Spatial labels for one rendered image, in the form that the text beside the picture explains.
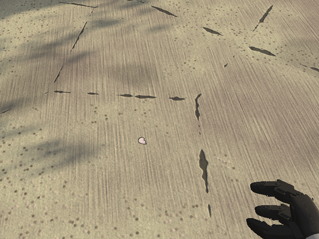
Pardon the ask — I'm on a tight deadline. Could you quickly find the right robot hand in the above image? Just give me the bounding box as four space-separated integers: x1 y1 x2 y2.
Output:
246 179 319 239

